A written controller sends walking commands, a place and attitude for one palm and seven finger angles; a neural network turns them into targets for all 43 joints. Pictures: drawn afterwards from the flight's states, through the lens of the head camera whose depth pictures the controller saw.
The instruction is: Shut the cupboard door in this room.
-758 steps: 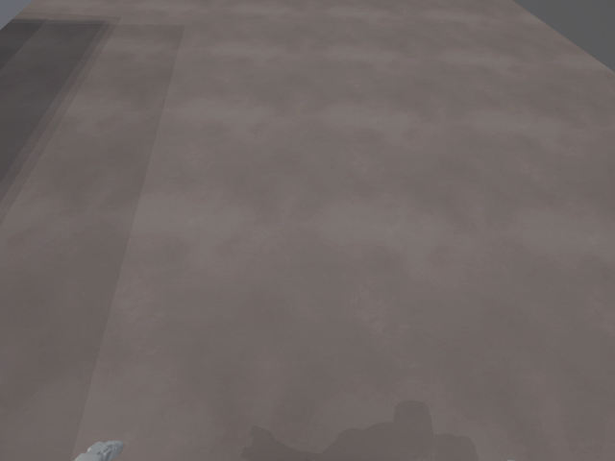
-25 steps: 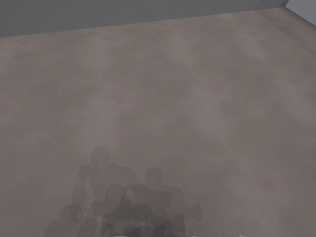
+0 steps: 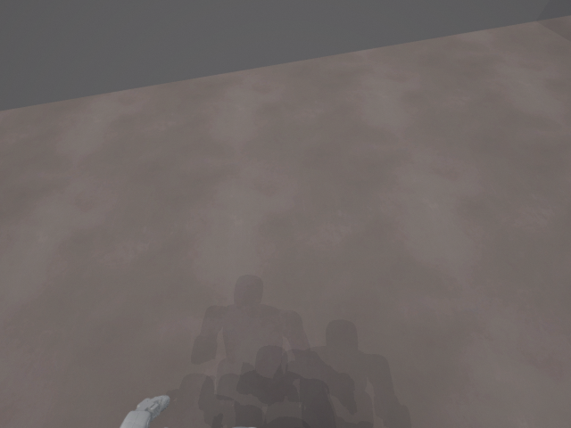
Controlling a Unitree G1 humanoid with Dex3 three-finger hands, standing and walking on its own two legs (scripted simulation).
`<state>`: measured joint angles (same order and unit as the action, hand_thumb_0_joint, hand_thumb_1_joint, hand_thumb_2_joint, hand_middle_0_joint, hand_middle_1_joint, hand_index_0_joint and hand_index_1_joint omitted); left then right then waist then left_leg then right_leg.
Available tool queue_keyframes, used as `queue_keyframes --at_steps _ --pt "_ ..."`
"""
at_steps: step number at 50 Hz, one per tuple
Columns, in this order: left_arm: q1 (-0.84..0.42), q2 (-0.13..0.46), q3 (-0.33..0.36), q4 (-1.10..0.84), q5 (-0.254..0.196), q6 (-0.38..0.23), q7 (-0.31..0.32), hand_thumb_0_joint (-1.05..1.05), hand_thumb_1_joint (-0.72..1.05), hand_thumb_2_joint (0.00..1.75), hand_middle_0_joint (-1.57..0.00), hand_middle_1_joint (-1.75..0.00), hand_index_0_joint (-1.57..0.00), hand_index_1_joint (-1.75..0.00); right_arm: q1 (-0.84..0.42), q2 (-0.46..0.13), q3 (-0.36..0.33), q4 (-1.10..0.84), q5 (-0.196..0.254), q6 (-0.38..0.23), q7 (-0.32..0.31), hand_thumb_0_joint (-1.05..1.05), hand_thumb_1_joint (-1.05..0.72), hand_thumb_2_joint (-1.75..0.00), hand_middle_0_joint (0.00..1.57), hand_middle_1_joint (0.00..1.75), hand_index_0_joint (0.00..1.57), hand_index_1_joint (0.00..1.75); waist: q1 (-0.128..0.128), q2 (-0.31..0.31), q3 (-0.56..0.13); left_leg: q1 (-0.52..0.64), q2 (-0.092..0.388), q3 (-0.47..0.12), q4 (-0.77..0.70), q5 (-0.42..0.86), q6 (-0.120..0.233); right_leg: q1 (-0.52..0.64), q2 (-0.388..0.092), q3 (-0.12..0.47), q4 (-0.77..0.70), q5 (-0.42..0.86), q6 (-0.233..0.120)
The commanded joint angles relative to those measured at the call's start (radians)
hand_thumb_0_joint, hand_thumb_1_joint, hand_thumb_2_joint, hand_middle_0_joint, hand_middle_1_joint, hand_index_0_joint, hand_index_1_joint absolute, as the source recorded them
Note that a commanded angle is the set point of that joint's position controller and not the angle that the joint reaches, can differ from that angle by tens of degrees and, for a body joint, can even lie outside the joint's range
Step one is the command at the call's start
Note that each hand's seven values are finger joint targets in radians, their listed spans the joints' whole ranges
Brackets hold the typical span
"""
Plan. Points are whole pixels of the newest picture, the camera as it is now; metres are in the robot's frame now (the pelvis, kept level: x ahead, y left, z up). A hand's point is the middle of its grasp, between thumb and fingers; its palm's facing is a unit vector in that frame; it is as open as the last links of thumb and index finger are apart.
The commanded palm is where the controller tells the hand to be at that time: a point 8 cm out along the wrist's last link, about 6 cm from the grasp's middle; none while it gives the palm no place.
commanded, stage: turn or walk to find it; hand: left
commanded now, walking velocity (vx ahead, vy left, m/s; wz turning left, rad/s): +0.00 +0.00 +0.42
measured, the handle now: out of the picture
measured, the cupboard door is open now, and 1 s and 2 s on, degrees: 82 82 82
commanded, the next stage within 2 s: none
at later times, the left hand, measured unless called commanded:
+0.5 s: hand out of the picture -0.06 +0.25 -0.18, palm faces +0.28 -0.93 -0.25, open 7.4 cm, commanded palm none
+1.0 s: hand out of the picture -0.05 +0.19 -0.14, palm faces +0.43 -0.86 -0.27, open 7.4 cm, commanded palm none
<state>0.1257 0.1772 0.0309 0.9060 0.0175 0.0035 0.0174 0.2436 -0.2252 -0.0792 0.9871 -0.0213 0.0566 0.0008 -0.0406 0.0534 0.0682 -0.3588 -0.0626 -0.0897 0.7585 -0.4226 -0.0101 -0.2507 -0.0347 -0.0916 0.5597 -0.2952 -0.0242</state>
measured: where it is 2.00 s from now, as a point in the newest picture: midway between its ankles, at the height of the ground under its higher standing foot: outside the picture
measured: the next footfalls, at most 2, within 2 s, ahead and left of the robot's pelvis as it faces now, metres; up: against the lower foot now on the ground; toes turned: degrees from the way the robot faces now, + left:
left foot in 0.40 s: -0.02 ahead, +0.15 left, +0.00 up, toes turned +16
right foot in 0.82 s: +0.05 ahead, -0.08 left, +0.00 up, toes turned +16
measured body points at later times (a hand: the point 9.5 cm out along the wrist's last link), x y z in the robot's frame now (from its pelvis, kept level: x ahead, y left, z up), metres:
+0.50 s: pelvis -0.03 +0.03 +0.00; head -0.01 +0.06 +0.45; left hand -0.08 +0.30 -0.16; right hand +0.12 -0.19 -0.13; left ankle -0.06 +0.14 -0.73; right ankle -0.02 -0.10 -0.69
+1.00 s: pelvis -0.05 -0.02 +0.01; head -0.01 -0.04 +0.45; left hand -0.07 +0.23 -0.12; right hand +0.10 -0.23 -0.16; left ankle -0.12 +0.11 -0.65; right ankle +0.01 -0.10 -0.73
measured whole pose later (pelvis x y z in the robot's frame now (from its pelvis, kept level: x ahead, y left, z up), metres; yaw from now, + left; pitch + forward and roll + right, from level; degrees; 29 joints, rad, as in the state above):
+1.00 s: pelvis -0.05 -0.02 +0.01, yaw +26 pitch -2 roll +2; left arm 0.20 0.15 0.03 0.92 0.02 0.01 0.02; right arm 0.22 -0.25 -0.09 0.99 -0.03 0.08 0.02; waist -0.02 0.06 0.08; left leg -0.48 -0.01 -0.04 1.14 -0.38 -0.04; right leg -0.23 -0.07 -0.16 0.52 -0.27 -0.03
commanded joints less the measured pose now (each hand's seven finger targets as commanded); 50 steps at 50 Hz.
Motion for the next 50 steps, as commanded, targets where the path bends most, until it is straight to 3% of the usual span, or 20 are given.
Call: queue_keyframes --at_steps 1,3,14,18,19,20,21,22,25,27,33,37,39,40,41,42,43,44,46,50 --pt "0.015 0.191 0.050 -0.059 -0.003 -0.012 0.018 0.00 0.90 0.90 -0.20 -0.30 -0.20 -0.30 -0.005 -0.091 -0.029 -0.060 -0.003 0.000 0.009 0.00 -0.90 -0.90 0.20 0.30 0.20 0.30 0.022 -0.183 -0.009 -0.185 0.066 -0.001 0.447 -0.014 -0.023 0.026 -0.315 0.214 -0.283 0.169 -0.106" --pt "0.003 0.164 0.044 -0.067 -0.001 -0.018 0.018 0.00 0.90 0.90 -0.20 -0.30 -0.20 -0.30 0.034 -0.077 -0.023 -0.043 -0.003 0.002 0.015 0.00 -0.90 -0.90 0.20 0.30 0.20 0.30 0.011 -0.201 -0.027 -0.177 0.081 0.028 0.464 0.051 -0.041 0.049 -0.273 0.119 -0.266 0.228 -0.081" --pt "0.149 0.239 0.069 0.011 0.015 -0.009 0.014 0.00 0.90 0.90 -0.20 -0.30 -0.20 -0.30 -0.103 -0.053 0.008 -0.072 0.013 -0.016 0.012 0.00 -0.90 -0.90 0.20 0.30 0.20 0.30 0.090 -0.260 -0.079 -0.060 0.095 0.143 0.043 -0.060 -0.049 0.172 -0.330 0.062 -0.173 0.451 -0.126" --pt "0.135 0.236 0.070 0.026 0.002 0.003 0.010 0.00 0.90 0.90 -0.20 -0.30 -0.20 -0.30 -0.023 -0.077 0.008 -0.055 0.012 -0.036 0.008 0.00 -0.90 -0.90 0.20 0.30 0.20 0.30 0.036 -0.205 -0.129 0.183 0.086 0.176 -0.319 0.191 -0.025 0.085 -0.293 -0.015 -0.018 0.397 -0.034" --pt "0.142 0.200 0.066 0.013 -0.006 0.011 0.007 0.00 0.90 0.90 -0.20 -0.30 -0.20 -0.30 0.009 -0.143 -0.006 -0.053 0.007 -0.047 0.008 0.00 -0.90 -0.90 0.20 0.30 0.20 0.30 0.014 -0.031 -0.159 0.323 0.195 0.043 -0.404 0.334 0.014 -0.053 -0.230 -0.068 0.127 0.223 0.024" --pt "0.134 0.132 0.048 -0.023 -0.009 0.016 0.001 0.00 0.90 0.90 -0.20 -0.30 -0.20 -0.30 0.040 -0.239 -0.028 -0.057 0.001 -0.050 0.005 0.00 -0.90 -0.90 0.20 0.30 0.20 0.30 -0.002 0.249 -0.140 0.404 0.436 -0.248 -0.425 0.659 0.125 -0.297 -0.107 -0.096 0.317 -0.266 0.092" --pt "0.062 0.139 0.037 -0.041 0.001 0.027 0.006 0.00 0.90 0.90 -0.20 -0.30 -0.20 -0.30 0.077 -0.257 -0.032 -0.041 0.001 -0.042 -0.002 0.00 -0.90 -0.90 0.20 0.30 0.20 0.30 -0.035 0.202 -0.135 0.310 0.480 -0.260 -0.439 0.649 0.201 -0.275 -0.093 -0.010 0.438 -0.354 0.087" --pt "0.030 0.131 0.041 -0.036 0.000 0.035 0.009 0.00 0.90 0.90 -0.20 -0.30 -0.20 -0.30 0.046 -0.239 -0.030 -0.039 -0.001 -0.043 -0.013 0.00 -0.90 -0.90 0.20 0.30 0.20 0.30 -0.020 0.229 -0.116 0.271 0.439 -0.241 -0.439 0.602 0.201 -0.300 -0.094 0.039 0.500 -0.318 0.086" --pt "0.070 0.144 0.047 0.008 -0.002 0.030 -0.007 0.00 0.90 0.90 -0.20 -0.30 -0.20 -0.30 -0.078 -0.174 -0.004 -0.072 -0.001 -0.049 -0.020 0.00 -0.90 -0.90 0.20 0.30 0.20 0.30 0.035 0.110 -0.061 0.228 0.326 -0.111 -0.428 0.594 0.167 -0.289 -0.084 0.056 0.542 -0.150 0.095" --pt "0.083 0.144 0.045 0.016 -0.003 0.027 -0.009 0.00 0.90 0.90 -0.20 -0.30 -0.20 -0.30 -0.072 -0.171 -0.003 -0.076 0.003 -0.053 -0.019 0.00 -0.90 -0.90 0.20 0.30 0.20 0.30 0.035 0.087 -0.075 0.236 0.303 -0.084 -0.426 0.627 0.160 -0.265 -0.076 0.054 0.518 -0.125 0.100" --pt "0.041 0.128 0.037 -0.020 -0.005 0.028 -0.003 0.00 0.90 0.90 -0.20 -0.30 -0.20 -0.30 -0.043 -0.180 -0.018 -0.079 -0.002 -0.042 -0.013 0.00 -0.90 -0.90 0.20 0.30 0.20 0.30 0.012 0.083 -0.071 0.227 0.302 -0.152 -0.419 0.560 0.182 -0.211 -0.045 0.051 0.335 -0.158 0.105" --pt "0.084 0.126 0.037 -0.021 -0.010 0.019 0.000 0.00 0.90 0.90 -0.20 -0.30 -0.20 -0.30 -0.071 -0.181 -0.024 -0.094 -0.005 -0.034 -0.009 0.00 -0.90 -0.90 0.20 0.30 0.20 0.30 0.032 0.113 -0.075 0.140 0.277 -0.207 -0.389 0.531 0.168 -0.071 -0.008 0.034 0.137 -0.118 0.090" --pt "0.159 0.131 0.041 -0.005 -0.011 0.007 0.003 0.00 0.90 0.90 -0.20 -0.30 -0.20 -0.30 -0.092 -0.172 -0.025 -0.102 0.001 -0.032 -0.008 0.00 -0.90 -0.90 0.20 0.30 0.20 0.30 0.073 0.084 -0.107 0.074 0.234 -0.195 -0.320 0.468 0.130 0.076 -0.007 0.022 -0.073 0.035 0.086" --pt "0.188 0.165 0.048 0.000 -0.004 -0.002 0.007 0.00 0.90 0.90 -0.20 -0.30 -0.20 -0.30 -0.086 -0.139 -0.023 -0.108 0.007 -0.033 -0.004 0.00 -0.90 -0.90 0.20 0.30 0.20 0.30 0.084 -0.009 -0.117 -0.011 0.174 -0.153 -0.241 0.352 0.081 0.183 -0.065 0.072 -0.188 0.094 0.073" --pt "0.203 0.247 0.063 -0.003 0.011 -0.011 0.015 0.00 0.90 0.90 -0.20 -0.30 -0.20 -0.30 -0.068 -0.074 -0.012 -0.127 0.015 -0.034 0.002 0.00 -0.90 -0.90 0.20 0.30 0.20 0.30 0.085 -0.264 -0.114 -0.184 0.041 -0.010 -0.051 0.086 0.011 0.264 -0.295 0.318 -0.265 0.106 -0.006" --pt "0.187 0.281 0.070 -0.023 0.008 -0.010 0.016 0.00 0.90 0.90 -0.20 -0.30 -0.20 -0.30 -0.090 -0.087 -0.019 -0.143 0.006 -0.022 0.000 0.00 -0.90 -0.90 0.20 0.30 0.20 0.30 0.097 -0.338 -0.077 -0.197 0.008 0.023 0.167 -0.148 -0.013 0.134 -0.450 0.427 -0.319 0.135 -0.111" --pt "0.138 0.258 0.077 -0.038 0.002 -0.012 0.020 0.00 0.90 0.90 -0.20 -0.30 -0.20 -0.30 -0.088 -0.115 -0.028 -0.127 -0.002 -0.009 0.000 0.00 -0.90 -0.90 0.20 0.30 0.20 0.30 0.083 -0.322 -0.055 -0.188 0.043 -0.025 0.314 -0.132 -0.004 0.045 -0.430 0.411 -0.336 0.066 -0.141" --pt "0.089 0.231 0.067 -0.050 0.001 -0.009 0.017 0.00 0.90 0.90 -0.20 -0.30 -0.20 -0.30 -0.081 -0.111 -0.032 -0.108 -0.001 -0.004 0.005 0.00 -0.90 -0.90 0.20 0.30 0.20 0.30 0.058 -0.224 -0.017 -0.192 0.053 -0.021 0.410 -0.072 -0.005 0.002 -0.377 0.340 -0.329 0.035 -0.126" --pt "0.024 0.178 0.052 -0.065 0.001 -0.015 0.016 0.00 0.90 0.90 -0.20 -0.30 -0.20 -0.30 -0.025 -0.092 -0.027 -0.070 -0.004 0.001 0.016 0.00 -0.90 -0.90 0.20 0.30 0.20 0.30 0.019 -0.185 -0.020 -0.181 0.076 0.013 0.470 0.035 -0.025 0.007 -0.292 0.177 -0.287 0.108 -0.088" --pt "0.079 0.173 0.050 -0.045 0.005 -0.020 0.018 0.00 0.90 0.90 -0.20 -0.30 -0.20 -0.30 -0.026 -0.079 -0.019 -0.058 -0.002 0.002 0.018 0.00 -0.90 -0.90 0.20 0.30 0.20 0.30 0.043 -0.216 -0.043 -0.169 0.091 0.053 0.395 0.045 -0.053 0.080 -0.287 0.104 -0.269 0.207 -0.089"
